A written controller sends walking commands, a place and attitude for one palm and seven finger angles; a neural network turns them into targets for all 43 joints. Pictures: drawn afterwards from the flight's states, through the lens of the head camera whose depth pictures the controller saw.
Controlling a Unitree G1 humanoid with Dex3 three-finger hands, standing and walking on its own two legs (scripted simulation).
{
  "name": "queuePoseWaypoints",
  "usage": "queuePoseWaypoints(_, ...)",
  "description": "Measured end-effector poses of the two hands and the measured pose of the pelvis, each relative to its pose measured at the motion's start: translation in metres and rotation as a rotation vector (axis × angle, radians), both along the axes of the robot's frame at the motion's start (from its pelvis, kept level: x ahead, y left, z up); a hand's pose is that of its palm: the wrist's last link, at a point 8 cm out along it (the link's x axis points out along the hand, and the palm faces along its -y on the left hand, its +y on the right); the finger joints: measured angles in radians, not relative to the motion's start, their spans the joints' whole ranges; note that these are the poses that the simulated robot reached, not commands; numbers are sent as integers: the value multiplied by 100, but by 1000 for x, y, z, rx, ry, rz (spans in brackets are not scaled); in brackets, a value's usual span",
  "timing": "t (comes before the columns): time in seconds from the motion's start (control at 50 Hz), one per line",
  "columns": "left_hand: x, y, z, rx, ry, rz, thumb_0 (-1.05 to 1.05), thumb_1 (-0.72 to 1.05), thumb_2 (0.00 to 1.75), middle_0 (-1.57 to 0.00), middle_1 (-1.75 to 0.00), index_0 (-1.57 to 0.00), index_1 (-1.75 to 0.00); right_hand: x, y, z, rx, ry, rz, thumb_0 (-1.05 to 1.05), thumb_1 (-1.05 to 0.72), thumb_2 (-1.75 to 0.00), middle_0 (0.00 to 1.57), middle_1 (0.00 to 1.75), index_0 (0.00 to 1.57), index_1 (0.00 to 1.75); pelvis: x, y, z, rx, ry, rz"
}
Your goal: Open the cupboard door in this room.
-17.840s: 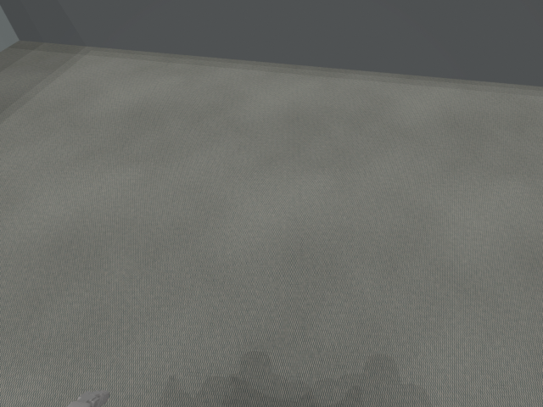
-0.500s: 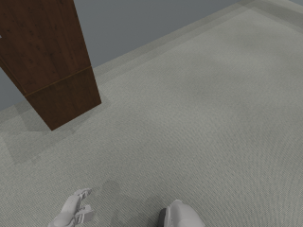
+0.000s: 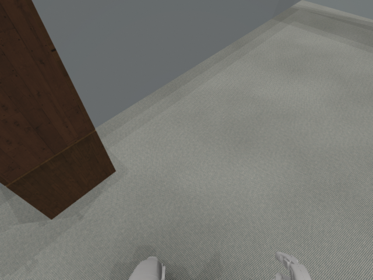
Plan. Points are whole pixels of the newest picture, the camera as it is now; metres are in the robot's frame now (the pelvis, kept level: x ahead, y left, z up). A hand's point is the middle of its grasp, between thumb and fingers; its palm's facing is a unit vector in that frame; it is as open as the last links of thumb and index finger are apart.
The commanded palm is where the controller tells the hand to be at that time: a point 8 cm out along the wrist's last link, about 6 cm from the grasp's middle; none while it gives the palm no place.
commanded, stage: turn to face it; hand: left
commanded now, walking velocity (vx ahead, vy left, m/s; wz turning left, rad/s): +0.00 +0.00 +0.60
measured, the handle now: out of the picture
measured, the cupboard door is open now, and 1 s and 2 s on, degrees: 0 0 0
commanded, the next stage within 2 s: take the last steps up to it in 1.54 s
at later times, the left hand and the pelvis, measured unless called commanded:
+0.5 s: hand (100, 266) +0.16 +0.24 -0.17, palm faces +0.14 -0.97 -0.21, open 7.4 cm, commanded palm none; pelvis +0.07 +0.04 +0.00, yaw +9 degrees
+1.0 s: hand out of the picture +0.01 +0.18 -0.15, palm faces +0.46 -0.84 -0.28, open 7.4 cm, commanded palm none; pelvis +0.04 -0.02 +0.00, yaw +29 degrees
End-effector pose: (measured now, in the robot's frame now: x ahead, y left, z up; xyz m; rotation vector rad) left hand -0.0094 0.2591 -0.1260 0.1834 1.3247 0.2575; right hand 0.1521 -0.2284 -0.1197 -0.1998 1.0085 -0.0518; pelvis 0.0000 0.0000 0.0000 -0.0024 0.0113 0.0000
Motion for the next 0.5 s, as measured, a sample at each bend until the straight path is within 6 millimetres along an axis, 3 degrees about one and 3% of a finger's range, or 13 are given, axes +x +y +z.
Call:
queuePoseWaypoints(0.08, 5, 13, -18, -41, 64, 29, 1, 91, 90, -20, -30, -20, -30, 41, 23, 4, -31, -34, 22, 0, -91, -90, 20, 30, 20, 30, 32, 23, -7, -21, -9, 1)
queuePoseWaypoints(0.14, 17, 20, -34, -71, 97, 32, 1, 91, 90, -20, -30, -20, -30, 50, 40, 2, -49, -25, 28, 0, -91, -90, 20, 30, 20, 30, 50, 37, -13, -8, -25, -3)
queuePoseWaypoints(0.2, 38, 22, -35, -96, 96, 19, 1, 91, 90, -20, -30, -20, -30, 37, 53, 1, -50, 39, 7, 0, -91, -90, 20, 30, 20, 30, 60, 48, -8, -12, -32, 3)
queuePoseWaypoints(0.28, 75, 25, -29, -119, 32, 13, 1, 91, 90, -20, -30, -20, -30, 4, 63, -5, -43, 165, -29, 0, -92, -90, 20, 30, 20, 30, 66, 56, 0, -23, -24, 42)
queuePoseWaypoints(0.38, 117, 30, -21, -105, -66, 10, 1, 91, 90, -20, -30, -20, -30, -30, 46, -5, -75, 273, -74, -1, -95, -90, 21, 30, 21, 30, 69, 56, 3, -24, -8, 88)
queuePoseWaypoints(0.5, 153, 32, -9, -56, -166, 18, 1, 91, 90, -20, -30, -20, -30, -60, 25, -8, -82, 365, -85, 0, -93, -90, 21, 30, 20, 30, 68, 42, 2, -22, -2, 154)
